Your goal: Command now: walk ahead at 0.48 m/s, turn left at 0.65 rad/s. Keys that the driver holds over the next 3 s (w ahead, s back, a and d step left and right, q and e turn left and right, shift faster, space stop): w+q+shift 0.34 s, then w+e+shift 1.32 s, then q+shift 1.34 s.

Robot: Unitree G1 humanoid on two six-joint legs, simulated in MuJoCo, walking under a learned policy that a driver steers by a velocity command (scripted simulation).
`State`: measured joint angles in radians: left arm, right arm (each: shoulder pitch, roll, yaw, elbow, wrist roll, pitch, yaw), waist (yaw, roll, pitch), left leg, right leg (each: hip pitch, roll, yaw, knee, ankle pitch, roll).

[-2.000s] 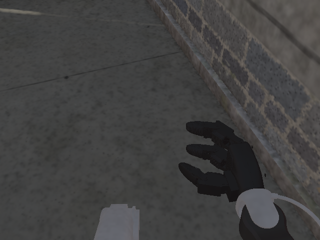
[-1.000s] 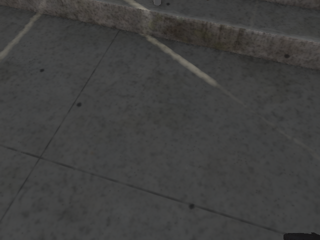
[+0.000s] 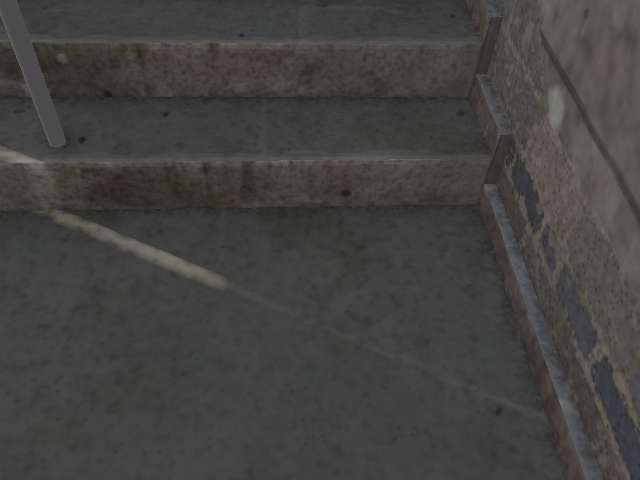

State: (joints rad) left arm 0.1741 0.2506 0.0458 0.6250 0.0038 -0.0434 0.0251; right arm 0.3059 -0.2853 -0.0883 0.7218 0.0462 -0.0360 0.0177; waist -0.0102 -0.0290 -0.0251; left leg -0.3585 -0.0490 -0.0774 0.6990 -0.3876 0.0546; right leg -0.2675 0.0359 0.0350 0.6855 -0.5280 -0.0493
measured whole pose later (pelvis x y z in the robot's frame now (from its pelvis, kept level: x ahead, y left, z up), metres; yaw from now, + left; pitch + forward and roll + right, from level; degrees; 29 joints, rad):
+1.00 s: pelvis +0.71 +0.34 +0.00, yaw +2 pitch -1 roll -2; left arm 0.48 0.31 0.06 0.93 0.02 -0.03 -0.01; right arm 0.08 -0.20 0.05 0.62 -0.08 -0.09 0.01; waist 0.06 -0.01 0.02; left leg -0.59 0.06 -0.15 1.36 -0.34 -0.03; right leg -0.24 0.23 0.00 0.53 -0.27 -0.20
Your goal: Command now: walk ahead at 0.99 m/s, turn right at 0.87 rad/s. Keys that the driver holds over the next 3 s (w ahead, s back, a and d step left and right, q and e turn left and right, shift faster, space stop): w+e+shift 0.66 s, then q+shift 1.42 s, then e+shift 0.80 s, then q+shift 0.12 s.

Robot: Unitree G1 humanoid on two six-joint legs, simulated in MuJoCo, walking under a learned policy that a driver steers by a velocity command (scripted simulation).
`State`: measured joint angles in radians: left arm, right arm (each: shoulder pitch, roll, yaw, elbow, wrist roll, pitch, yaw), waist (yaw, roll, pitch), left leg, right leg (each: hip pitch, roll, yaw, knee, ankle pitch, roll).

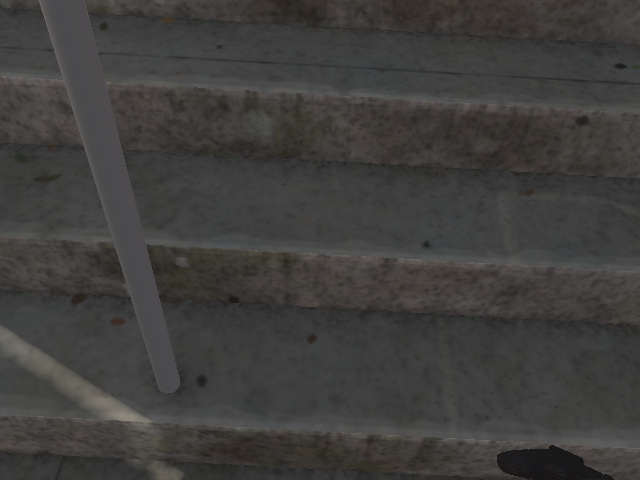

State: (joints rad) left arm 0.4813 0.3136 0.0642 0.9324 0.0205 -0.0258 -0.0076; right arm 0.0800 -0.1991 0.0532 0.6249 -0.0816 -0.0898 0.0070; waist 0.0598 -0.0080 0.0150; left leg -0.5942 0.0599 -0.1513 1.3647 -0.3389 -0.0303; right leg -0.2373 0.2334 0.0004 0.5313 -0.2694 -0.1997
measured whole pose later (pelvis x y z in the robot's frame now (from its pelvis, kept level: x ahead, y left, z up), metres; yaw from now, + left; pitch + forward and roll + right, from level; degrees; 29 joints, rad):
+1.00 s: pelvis +0.71 -0.19 +0.20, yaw -35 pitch +5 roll +3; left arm 0.41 0.29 -0.01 1.00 0.10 -0.02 -0.08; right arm -0.01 -0.18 0.02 0.37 0.02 0.00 0.08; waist -0.13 -0.04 -0.08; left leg -1.34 -0.14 -0.04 1.91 -0.28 0.11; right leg -0.21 0.04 -0.21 0.52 -0.10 -0.04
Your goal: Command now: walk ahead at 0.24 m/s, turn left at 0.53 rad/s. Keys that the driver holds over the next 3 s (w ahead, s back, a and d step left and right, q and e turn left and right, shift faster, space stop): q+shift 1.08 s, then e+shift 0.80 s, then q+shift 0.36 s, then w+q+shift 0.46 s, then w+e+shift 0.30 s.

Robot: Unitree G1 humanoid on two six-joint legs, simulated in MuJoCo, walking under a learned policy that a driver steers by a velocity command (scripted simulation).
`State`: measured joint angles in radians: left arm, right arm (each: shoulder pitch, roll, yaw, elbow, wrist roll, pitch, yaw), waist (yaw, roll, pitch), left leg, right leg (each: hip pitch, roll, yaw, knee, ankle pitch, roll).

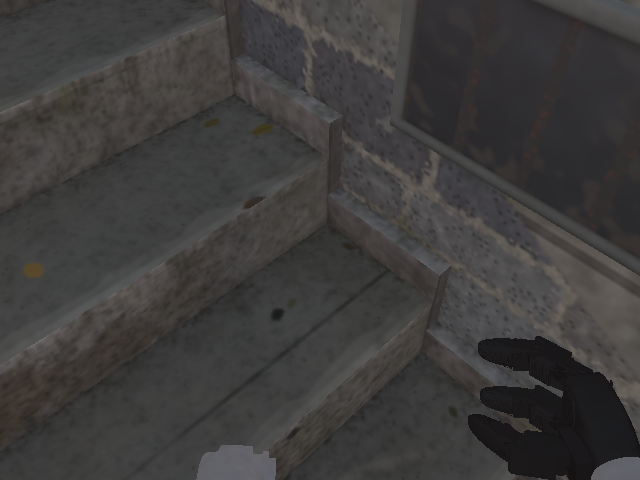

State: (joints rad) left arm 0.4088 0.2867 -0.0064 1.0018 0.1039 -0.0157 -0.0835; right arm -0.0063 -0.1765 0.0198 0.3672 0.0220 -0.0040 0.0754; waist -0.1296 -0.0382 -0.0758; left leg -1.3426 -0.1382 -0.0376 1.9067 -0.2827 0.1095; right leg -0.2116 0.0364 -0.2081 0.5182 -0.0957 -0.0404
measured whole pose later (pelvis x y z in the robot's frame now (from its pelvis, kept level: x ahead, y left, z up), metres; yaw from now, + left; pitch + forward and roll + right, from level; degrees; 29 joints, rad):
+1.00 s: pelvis +0.23 -0.12 +0.15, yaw +52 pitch +0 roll -3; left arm 0.19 0.23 0.05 0.65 0.05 -0.12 0.06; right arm 0.15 -0.26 -0.05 0.67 -0.03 0.00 0.12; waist 0.06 0.06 -0.04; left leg -0.52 0.11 0.05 0.91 -0.30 -0.01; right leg -0.23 -0.16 -0.36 0.52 -0.24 0.03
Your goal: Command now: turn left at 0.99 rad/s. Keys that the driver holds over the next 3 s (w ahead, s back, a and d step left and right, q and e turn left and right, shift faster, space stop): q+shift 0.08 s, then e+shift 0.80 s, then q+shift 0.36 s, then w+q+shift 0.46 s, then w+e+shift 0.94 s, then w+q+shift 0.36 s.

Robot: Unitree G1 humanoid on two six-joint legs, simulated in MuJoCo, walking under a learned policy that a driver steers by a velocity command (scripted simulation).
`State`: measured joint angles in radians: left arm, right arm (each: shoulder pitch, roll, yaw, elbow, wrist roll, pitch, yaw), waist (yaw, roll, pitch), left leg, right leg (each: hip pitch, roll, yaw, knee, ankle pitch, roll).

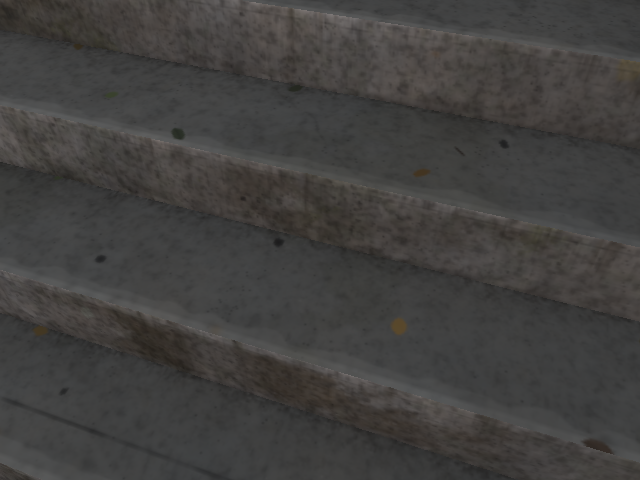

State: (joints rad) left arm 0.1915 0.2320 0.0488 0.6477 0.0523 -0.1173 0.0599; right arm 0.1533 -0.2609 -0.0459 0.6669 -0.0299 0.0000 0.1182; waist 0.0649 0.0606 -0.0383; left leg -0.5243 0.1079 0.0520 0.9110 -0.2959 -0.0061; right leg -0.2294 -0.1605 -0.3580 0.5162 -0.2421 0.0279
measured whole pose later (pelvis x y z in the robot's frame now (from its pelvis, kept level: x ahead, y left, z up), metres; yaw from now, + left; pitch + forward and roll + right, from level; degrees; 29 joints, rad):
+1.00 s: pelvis +0.11 +0.03 -0.01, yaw -23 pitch +6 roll +1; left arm 0.08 0.28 0.04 0.64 0.01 -0.03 -0.07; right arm 0.17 -0.25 -0.09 0.66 -0.01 -0.02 -0.02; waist -0.02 -0.02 -0.08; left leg -0.38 -0.07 0.05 0.61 -0.35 0.08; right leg -0.44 0.10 0.32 0.83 -0.48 0.07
